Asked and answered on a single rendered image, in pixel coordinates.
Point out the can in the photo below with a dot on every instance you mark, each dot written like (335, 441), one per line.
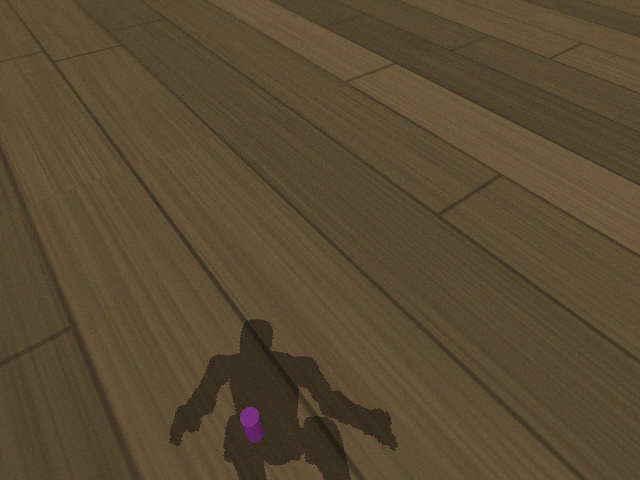
(252, 425)

